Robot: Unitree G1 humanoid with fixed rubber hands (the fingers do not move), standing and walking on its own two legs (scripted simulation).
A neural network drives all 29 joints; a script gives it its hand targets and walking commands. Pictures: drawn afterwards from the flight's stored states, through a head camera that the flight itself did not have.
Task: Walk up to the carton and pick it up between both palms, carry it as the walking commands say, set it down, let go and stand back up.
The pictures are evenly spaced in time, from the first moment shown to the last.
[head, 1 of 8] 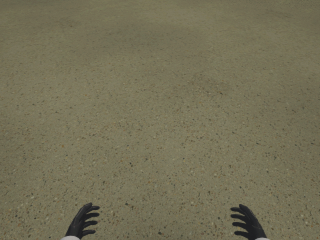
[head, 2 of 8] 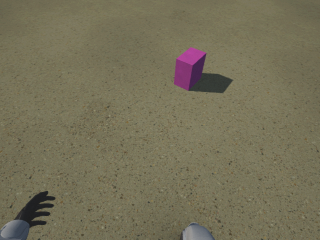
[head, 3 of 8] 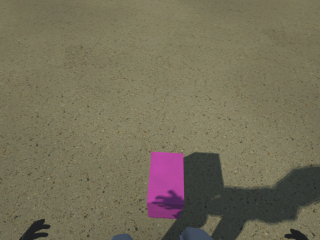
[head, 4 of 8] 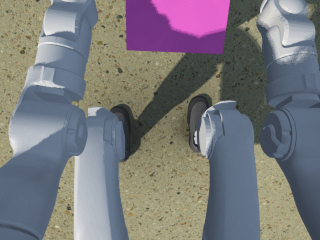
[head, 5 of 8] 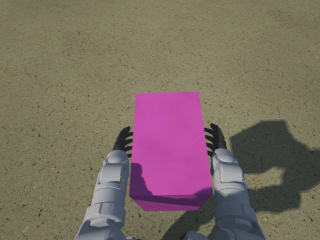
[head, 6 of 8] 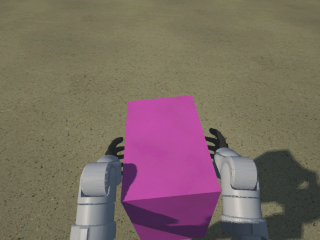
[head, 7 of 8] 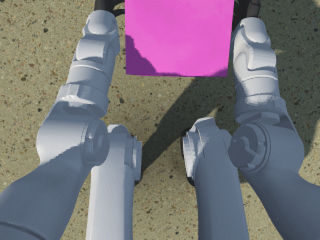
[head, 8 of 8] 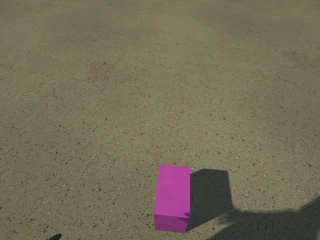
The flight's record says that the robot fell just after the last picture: no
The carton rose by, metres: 0.65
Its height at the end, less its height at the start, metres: +0.00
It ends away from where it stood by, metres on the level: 0.03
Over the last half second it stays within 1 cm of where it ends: yes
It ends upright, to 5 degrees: yes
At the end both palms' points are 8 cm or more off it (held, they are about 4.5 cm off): yes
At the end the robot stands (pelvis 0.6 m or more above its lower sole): yes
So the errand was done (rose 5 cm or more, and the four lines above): yes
